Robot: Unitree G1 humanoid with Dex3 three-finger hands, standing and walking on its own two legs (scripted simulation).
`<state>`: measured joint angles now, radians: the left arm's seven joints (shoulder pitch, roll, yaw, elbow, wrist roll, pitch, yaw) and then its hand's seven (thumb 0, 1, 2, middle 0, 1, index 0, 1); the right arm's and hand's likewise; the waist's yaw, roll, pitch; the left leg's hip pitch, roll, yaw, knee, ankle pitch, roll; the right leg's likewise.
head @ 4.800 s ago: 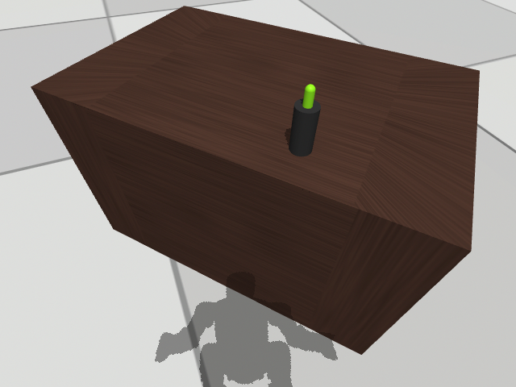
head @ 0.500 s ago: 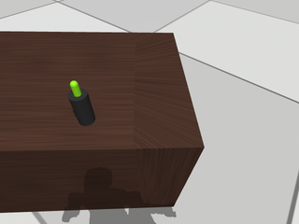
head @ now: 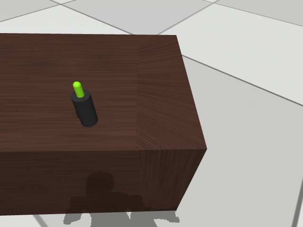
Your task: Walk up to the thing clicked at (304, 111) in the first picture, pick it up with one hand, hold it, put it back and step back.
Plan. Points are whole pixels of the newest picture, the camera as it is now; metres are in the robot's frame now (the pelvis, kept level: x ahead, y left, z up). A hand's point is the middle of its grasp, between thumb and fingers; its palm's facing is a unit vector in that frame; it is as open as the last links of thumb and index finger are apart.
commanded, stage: stand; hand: left
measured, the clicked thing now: (83, 103) +0.46 +0.20 +0.05
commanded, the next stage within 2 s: rise first in 0.94 s
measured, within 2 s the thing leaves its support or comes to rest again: neither
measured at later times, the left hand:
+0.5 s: hand out of the picture +0.07 +0.25 -0.16, palm faces -0.06 -0.94 -0.34, open 7.4 cm
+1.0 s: hand out of the picture +0.08 +0.25 -0.16, palm faces -0.04 -0.94 -0.35, open 7.4 cm
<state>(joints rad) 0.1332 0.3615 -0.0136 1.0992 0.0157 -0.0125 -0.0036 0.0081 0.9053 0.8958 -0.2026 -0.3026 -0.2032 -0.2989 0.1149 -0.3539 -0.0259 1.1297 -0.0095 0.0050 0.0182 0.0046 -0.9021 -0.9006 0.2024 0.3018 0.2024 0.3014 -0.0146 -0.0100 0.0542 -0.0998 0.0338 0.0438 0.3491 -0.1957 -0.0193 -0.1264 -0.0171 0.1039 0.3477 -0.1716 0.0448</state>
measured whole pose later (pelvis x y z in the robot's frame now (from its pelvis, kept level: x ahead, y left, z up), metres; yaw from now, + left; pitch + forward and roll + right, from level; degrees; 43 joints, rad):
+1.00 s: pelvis +0.01 +0.00 +0.00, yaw +0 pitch -3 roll +0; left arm 0.13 0.36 -0.01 1.09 0.02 -0.01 0.00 0.01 0.91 0.90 -0.20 -0.30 -0.20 -0.30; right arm 0.11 -0.35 -0.02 1.12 -0.01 0.00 0.01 0.00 -0.90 -0.90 0.20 0.30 0.20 0.30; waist -0.01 -0.01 0.06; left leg -0.09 0.03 0.04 0.35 -0.21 -0.02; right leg -0.12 -0.02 0.10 0.35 -0.18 0.04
